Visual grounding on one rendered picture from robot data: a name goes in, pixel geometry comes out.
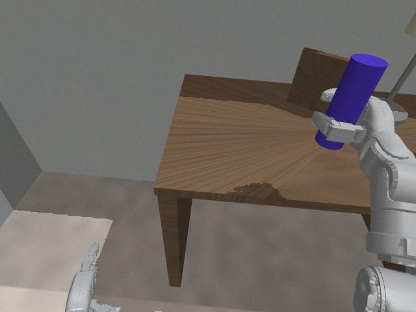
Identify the desk lamp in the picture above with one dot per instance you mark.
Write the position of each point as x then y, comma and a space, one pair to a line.
399, 113

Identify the right robot arm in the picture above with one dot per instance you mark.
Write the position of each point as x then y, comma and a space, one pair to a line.
391, 170

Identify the right robot hand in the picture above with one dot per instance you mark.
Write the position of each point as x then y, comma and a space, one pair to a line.
376, 116

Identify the left robot hand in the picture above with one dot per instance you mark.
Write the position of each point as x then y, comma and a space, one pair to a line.
81, 294

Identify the desk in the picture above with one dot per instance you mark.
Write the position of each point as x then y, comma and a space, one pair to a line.
238, 140

